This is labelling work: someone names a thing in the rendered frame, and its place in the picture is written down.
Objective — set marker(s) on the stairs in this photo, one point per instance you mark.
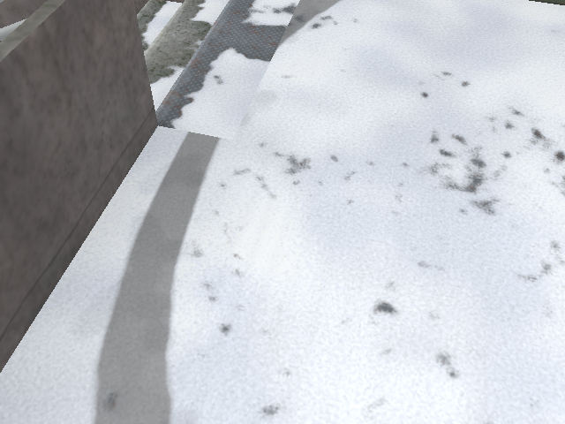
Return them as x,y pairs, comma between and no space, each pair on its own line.
170,33

